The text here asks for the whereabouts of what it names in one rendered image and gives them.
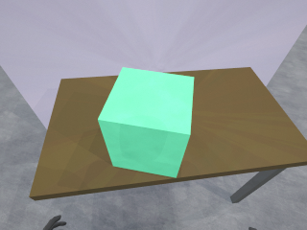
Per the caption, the table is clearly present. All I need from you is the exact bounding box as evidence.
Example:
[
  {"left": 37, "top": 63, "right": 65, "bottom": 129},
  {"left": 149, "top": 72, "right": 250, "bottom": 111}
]
[{"left": 29, "top": 67, "right": 307, "bottom": 204}]

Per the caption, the carton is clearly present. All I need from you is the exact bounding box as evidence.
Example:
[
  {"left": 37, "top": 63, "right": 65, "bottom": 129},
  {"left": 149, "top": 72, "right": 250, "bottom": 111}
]
[{"left": 98, "top": 67, "right": 194, "bottom": 178}]

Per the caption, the left robot hand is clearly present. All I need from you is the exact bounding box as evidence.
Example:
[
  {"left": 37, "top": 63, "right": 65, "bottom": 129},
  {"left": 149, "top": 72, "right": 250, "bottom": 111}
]
[{"left": 43, "top": 215, "right": 66, "bottom": 230}]

